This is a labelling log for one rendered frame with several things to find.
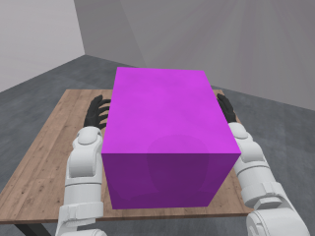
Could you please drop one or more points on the left robot forearm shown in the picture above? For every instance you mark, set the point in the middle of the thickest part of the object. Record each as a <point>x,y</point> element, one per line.
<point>82,196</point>

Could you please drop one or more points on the left robot hand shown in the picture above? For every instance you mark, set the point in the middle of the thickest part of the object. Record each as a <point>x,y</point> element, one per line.
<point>92,118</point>

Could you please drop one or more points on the carton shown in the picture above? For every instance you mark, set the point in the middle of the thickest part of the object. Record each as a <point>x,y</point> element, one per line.
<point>166,142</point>

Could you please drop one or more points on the table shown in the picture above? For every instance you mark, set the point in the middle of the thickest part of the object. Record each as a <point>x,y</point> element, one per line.
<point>35,192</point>

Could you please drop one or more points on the right robot forearm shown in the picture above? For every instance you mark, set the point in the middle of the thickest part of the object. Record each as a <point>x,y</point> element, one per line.
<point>259,187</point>

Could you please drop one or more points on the robot right upper arm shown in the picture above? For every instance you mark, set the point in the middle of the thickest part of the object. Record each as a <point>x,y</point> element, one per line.
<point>281,221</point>

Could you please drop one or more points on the right robot hand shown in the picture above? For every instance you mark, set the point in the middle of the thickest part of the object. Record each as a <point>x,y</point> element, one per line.
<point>226,108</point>

